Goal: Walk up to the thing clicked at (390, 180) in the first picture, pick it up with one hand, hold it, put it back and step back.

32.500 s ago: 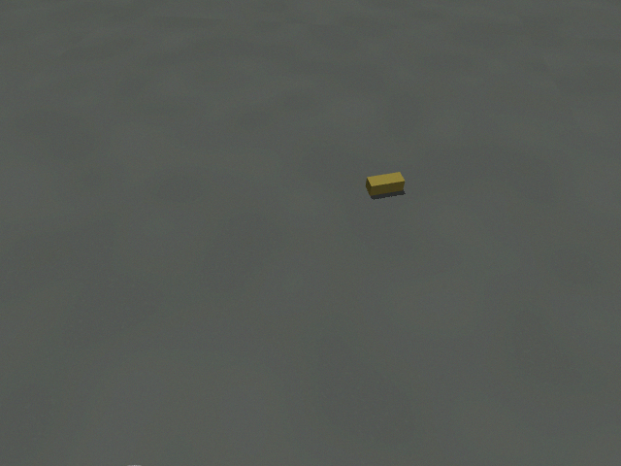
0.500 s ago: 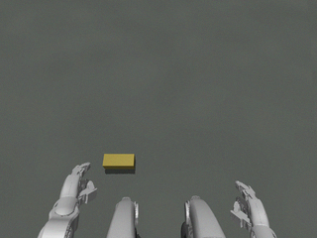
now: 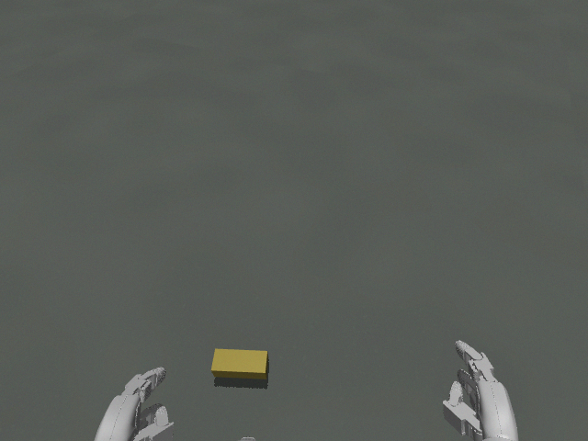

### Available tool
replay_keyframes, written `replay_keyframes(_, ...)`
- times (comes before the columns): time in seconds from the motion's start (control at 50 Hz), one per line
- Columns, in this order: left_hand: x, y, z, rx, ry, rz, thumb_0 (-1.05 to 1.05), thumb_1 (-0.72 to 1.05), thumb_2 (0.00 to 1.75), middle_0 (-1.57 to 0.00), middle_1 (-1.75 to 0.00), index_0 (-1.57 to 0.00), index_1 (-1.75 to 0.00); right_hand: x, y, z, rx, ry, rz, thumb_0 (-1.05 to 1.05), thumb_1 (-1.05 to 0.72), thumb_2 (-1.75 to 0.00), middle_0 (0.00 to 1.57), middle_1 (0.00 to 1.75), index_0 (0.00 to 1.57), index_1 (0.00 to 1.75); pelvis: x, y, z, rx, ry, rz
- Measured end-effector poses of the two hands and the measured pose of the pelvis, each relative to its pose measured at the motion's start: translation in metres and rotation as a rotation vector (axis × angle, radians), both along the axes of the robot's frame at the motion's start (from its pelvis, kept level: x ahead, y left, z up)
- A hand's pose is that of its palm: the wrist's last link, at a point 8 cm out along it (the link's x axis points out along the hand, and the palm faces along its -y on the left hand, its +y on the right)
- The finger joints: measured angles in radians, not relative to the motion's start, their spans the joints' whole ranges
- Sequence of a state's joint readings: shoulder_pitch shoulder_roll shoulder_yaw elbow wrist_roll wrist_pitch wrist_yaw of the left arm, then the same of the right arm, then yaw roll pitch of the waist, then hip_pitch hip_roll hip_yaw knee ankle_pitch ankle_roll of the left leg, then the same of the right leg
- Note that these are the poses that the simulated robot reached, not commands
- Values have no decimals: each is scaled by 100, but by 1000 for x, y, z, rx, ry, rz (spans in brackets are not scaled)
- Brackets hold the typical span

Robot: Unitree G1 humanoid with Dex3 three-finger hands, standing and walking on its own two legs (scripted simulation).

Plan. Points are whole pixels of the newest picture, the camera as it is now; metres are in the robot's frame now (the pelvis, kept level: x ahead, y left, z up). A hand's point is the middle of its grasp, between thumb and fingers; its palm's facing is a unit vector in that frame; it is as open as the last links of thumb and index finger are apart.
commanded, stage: home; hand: left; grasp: from above
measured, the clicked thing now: (240, 363) +0.46 +0.20 -0.68
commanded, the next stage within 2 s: stand in 1.84 s
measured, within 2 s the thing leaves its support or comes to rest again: neither
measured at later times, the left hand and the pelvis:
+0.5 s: hand (172, 433) +0.16 +0.18 -0.05, palm faces +0.05 -0.98 -0.20, open 7.4 cm; pelvis -0.01 +0.00 +0.00, yaw +0 degrees
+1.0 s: hand (177, 427) +0.16 +0.17 -0.05, palm faces +0.05 -0.98 -0.20, open 7.4 cm; pelvis +0.00 +0.00 +0.00, yaw +0 degrees
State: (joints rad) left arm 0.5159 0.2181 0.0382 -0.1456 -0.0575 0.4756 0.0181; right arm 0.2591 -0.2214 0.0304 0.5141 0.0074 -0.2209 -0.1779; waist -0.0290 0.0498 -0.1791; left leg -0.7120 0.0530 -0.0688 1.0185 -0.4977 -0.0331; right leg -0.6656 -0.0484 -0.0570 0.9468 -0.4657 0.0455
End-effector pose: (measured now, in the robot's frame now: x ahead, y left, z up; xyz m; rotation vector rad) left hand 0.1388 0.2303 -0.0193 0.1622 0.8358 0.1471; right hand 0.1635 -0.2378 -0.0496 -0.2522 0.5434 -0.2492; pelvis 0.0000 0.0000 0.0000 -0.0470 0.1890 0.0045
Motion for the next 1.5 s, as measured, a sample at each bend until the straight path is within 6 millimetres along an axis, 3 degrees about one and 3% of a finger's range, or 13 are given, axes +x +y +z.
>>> replay_keyframes(0.14, -2, -1, -3, -6, 3, -2, 1, 90, 89, -20, -30, -20, -29, 2, 3, 1, -5, -2, 25, 1, -90, -90, 20, 30, 21, 30, -3, 0, 0, 0, -10, 4)
replay_keyframes(0.52, 0, -3, -2, 1, 2, -18, 1, 90, 89, -20, -30, -20, -29, -25, -1, -12, 6, 66, -17, 1, -90, -90, 20, 30, 21, 30, -5, -1, 0, 1, -10, -5)
replay_keyframes(1.02, 8, -7, -2, -1, 5, -15, 1, 90, 89, -20, -30, -20, -29, -7, -7, -10, -2, 45, -12, 1, -90, -90, 20, 30, 21, 30, 3, -5, 0, 5, -2, -5)
replay_keyframes(1.5, 14, -2, -2, 4, 3, -25, 1, 90, 89, -20, -30, -20, -29, -6, -3, -11, 0, 62, -21, 1, -90, -90, 20, 30, 21, 30, 8, 0, -1, 1, 4, -8)
